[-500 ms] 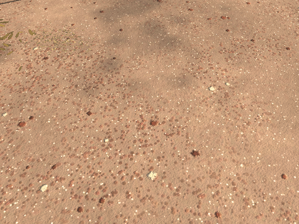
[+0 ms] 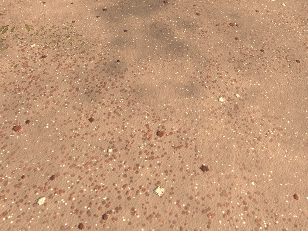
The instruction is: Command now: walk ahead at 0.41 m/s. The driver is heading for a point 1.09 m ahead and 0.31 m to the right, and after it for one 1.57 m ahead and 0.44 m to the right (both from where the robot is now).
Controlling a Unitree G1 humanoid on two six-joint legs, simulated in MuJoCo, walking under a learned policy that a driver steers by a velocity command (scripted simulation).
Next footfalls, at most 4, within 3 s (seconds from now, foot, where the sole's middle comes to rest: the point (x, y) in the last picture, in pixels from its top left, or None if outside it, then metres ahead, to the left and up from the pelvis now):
0.48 right None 0.43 -0.10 -0.77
0.98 left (133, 186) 0.72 0.10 -0.77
1.50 right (203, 162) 0.87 -0.24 -0.77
2.00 left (203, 111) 1.22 -0.27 -0.77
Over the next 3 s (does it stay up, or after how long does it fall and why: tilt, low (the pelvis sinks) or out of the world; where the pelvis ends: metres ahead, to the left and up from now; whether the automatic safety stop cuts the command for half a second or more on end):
stays up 1.45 -0.50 -0.01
